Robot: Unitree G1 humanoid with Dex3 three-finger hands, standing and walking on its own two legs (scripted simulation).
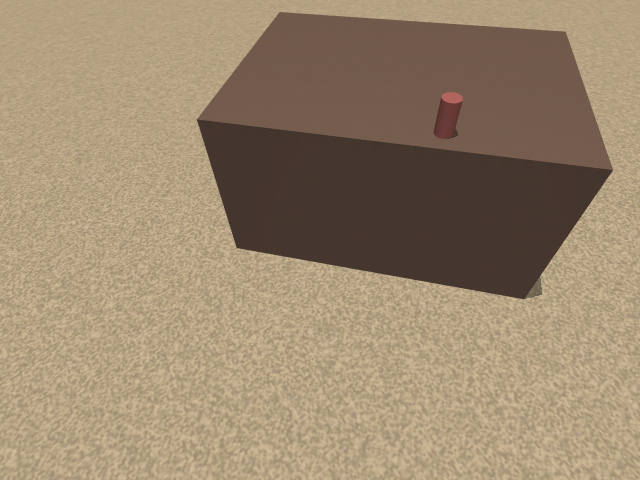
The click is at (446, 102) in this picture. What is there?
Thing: squat round
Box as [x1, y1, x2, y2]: [434, 92, 462, 138]
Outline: 457,93 447,92 441,96 434,128 434,134 438,137 448,138 453,134 462,100 462,97
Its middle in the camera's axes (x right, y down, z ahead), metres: +0.33 -0.32 +1.04
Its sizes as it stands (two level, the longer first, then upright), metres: 0.053 0.053 0.106
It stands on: a support 0.60 m high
